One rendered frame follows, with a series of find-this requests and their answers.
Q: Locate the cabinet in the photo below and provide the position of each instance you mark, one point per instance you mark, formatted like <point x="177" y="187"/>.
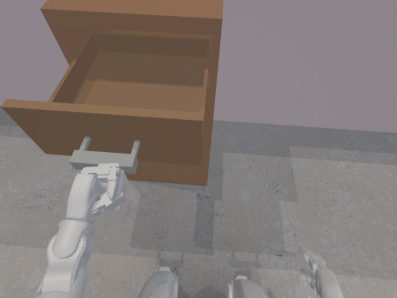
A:
<point x="71" y="21"/>

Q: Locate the robot thigh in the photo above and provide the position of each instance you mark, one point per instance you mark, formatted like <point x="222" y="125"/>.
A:
<point x="161" y="284"/>
<point x="243" y="288"/>

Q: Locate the right robot hand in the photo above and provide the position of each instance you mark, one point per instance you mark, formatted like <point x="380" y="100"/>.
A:
<point x="323" y="284"/>

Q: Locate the handle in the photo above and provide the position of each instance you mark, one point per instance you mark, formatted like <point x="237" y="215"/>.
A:
<point x="82" y="158"/>

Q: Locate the robot left forearm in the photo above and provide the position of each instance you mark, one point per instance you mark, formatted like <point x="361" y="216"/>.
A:
<point x="68" y="253"/>

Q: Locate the right robot thigh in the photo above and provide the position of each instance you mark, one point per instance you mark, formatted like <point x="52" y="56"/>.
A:
<point x="243" y="288"/>

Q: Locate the left robot hand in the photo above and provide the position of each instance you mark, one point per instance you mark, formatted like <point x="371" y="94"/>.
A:
<point x="106" y="181"/>

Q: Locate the left robot thigh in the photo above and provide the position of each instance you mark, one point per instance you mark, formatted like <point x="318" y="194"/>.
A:
<point x="161" y="284"/>

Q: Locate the drawer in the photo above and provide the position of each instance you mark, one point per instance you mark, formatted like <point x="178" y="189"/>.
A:
<point x="125" y="87"/>

